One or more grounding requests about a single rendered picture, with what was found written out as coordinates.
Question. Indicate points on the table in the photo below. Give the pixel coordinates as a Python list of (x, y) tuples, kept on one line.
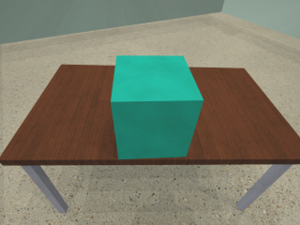
[(71, 124)]

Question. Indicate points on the carton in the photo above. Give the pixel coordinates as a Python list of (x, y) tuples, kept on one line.
[(156, 105)]

